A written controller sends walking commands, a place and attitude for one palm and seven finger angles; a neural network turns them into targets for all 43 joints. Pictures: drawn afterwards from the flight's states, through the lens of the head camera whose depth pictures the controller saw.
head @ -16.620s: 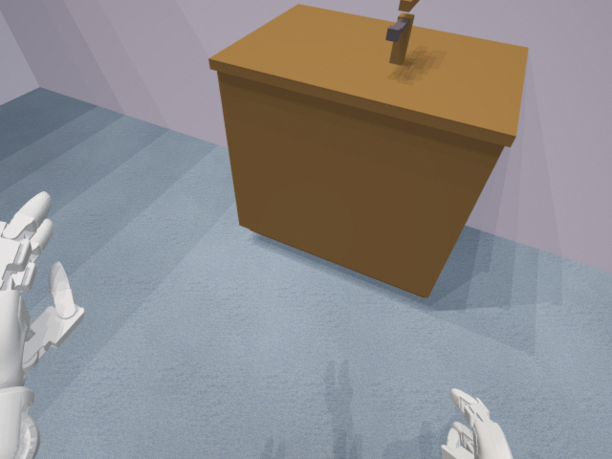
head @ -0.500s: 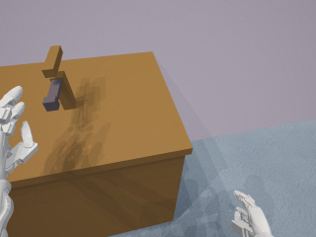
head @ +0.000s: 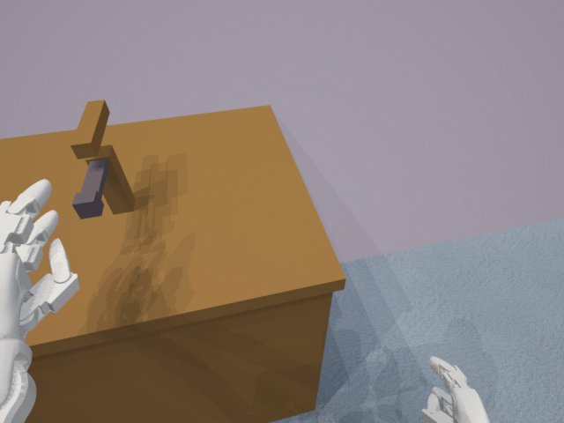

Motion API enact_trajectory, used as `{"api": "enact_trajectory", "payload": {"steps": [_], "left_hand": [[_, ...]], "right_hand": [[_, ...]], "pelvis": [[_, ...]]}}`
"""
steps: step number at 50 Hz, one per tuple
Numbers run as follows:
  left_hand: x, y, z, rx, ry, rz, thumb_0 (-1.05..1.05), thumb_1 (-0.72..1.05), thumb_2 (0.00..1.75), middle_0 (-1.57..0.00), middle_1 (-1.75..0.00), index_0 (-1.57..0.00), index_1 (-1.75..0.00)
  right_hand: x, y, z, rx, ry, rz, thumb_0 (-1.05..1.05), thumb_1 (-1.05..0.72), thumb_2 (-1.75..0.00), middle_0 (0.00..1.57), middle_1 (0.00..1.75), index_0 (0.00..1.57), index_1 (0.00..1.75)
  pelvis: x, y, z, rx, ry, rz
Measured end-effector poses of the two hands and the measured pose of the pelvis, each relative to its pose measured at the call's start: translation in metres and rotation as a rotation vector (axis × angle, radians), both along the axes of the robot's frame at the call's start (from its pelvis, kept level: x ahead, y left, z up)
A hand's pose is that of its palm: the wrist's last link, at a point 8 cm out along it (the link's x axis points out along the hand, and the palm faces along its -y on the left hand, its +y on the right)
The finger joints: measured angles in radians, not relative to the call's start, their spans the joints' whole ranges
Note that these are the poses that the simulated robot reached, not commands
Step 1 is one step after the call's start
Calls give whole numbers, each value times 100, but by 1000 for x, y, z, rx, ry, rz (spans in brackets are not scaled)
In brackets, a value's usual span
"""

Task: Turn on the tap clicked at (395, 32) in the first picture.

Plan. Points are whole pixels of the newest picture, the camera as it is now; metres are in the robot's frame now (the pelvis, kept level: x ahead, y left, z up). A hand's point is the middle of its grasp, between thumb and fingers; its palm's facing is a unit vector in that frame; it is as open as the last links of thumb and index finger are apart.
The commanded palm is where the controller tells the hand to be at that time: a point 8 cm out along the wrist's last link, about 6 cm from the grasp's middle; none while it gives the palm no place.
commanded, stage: turn the palm inward beside the body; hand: left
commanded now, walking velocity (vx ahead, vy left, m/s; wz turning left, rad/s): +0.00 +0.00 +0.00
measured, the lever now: (88, 204) +0.34 +0.33 +0.16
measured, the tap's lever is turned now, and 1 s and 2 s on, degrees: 0 0 0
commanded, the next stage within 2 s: reach beside the lever's end, fingers flat in 1.28 s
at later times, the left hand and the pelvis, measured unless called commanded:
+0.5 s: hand (60, 286) +0.18 +0.24 +0.20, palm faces +0.49 -0.85 -0.19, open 7.4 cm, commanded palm +0.12 +0.28 +0.21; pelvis -0.01 +0.01 +0.00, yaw +1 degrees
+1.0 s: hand (80, 290) +0.17 +0.22 +0.21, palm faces +0.53 -0.84 -0.13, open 7.4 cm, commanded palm +0.11 +0.25 +0.21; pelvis -0.01 -0.02 +0.00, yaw +1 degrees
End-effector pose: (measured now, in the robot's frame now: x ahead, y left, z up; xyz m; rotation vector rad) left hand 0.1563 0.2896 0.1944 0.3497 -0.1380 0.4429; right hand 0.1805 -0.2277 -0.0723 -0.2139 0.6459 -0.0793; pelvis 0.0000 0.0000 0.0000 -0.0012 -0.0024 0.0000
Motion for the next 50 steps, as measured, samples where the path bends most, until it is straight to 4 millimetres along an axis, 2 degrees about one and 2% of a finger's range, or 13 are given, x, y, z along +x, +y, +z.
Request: {"api": "enact_trajectory", "payload": {"steps": [12,19,36,50], "left_hand": [[-8,-3,11,-45,-37,10,1,89,90,-21,-30,-21,-30],[-16,-3,10,-91,-25,43,1,89,90,-20,-30,-21,-30],[-30,-22,18,-157,-28,71,1,89,90,-20,-30,-21,-30],[-29,-38,17,-198,-9,106,1,89,90,-20,-30,-21,-30]], "right_hand": [[19,34,12,38,-77,55,1,-90,-90,20,30,20,30],[22,42,16,46,-89,81,1,-90,-90,20,30,20,30],[19,24,17,41,-95,75,1,-90,-90,20,30,20,30],[29,11,18,54,-104,82,1,-90,-90,20,30,20,30]], "pelvis": [[-1,10,2,-1,-19,4],[-7,10,3,1,-36,8],[-14,-4,4,6,-67,14],[-13,-19,5,6,-74,25]]}}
